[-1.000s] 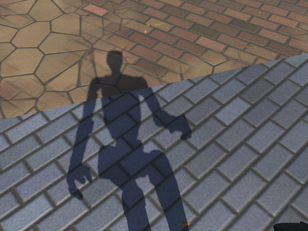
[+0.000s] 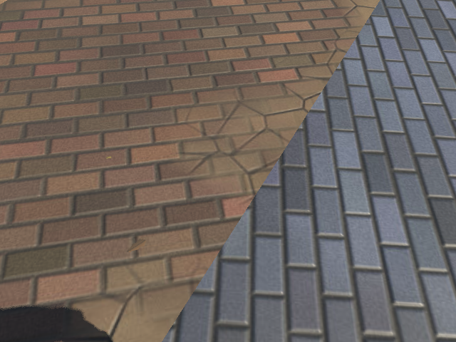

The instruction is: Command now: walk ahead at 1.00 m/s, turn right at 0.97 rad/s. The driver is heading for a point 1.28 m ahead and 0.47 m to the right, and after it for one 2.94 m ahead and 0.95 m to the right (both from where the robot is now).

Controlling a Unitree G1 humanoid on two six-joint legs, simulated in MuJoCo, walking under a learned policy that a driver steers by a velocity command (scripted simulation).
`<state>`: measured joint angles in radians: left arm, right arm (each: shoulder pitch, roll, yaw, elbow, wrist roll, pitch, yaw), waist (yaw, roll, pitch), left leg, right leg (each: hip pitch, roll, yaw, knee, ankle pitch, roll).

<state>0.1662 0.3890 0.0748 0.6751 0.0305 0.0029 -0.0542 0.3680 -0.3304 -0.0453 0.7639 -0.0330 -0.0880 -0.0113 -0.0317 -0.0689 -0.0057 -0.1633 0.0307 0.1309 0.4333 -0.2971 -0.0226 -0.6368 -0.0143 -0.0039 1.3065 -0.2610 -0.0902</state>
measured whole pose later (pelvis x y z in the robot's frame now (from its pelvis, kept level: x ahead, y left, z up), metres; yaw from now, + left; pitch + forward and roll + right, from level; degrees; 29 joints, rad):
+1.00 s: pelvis +0.84 -0.23 -0.01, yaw -41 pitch +2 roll +1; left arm -0.06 0.27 -0.02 0.61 0.03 -0.06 -0.07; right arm 0.63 -0.25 -0.03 0.94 -0.01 -0.12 0.03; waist -0.10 -0.04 -0.01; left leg 0.20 -0.03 0.09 0.07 -0.31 0.01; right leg -0.76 -0.04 -0.03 0.77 0.03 -0.11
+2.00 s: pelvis +1.16 -0.59 -0.01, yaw -2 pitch +2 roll -1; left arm 0.10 0.29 0.05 0.74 0.03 0.01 0.03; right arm 0.15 -0.35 -0.11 0.53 -0.02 0.07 0.00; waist -0.02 0.03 0.05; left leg -0.44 -0.21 -0.32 0.63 -0.27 0.00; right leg -0.36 0.06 0.13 0.51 -0.19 0.01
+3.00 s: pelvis +1.26 -0.71 +0.00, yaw -18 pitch +2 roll +1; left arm 0.39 0.30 0.04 0.72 0.01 -0.01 -0.02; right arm 0.16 -0.31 -0.02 0.67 -0.07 -0.03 0.04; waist 0.04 0.05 -0.01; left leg -0.59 0.08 -0.01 1.10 -0.27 -0.06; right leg -0.14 0.10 0.04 0.46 -0.35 -0.12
